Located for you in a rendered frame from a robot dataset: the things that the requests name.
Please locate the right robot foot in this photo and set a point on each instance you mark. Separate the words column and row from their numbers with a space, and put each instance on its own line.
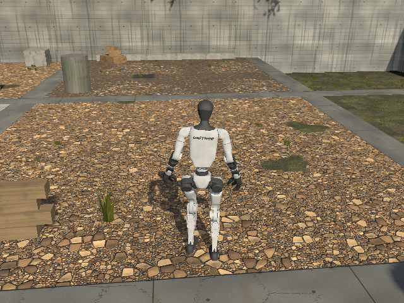
column 214, row 255

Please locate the robot right hand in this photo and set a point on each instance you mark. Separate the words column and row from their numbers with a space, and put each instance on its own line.
column 236, row 182

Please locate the robot right forearm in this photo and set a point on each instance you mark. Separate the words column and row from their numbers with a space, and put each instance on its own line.
column 233, row 168

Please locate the robot left forearm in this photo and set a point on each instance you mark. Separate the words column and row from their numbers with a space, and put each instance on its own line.
column 171, row 165

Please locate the robot right thigh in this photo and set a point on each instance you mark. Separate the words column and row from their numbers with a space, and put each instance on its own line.
column 216, row 186

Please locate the left robot upper arm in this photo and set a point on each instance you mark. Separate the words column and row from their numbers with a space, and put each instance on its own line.
column 180, row 141

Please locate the right robot upper arm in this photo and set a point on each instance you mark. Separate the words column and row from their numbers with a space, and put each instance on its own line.
column 226, row 143

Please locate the robot left hand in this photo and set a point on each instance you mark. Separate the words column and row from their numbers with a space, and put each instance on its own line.
column 168, row 177

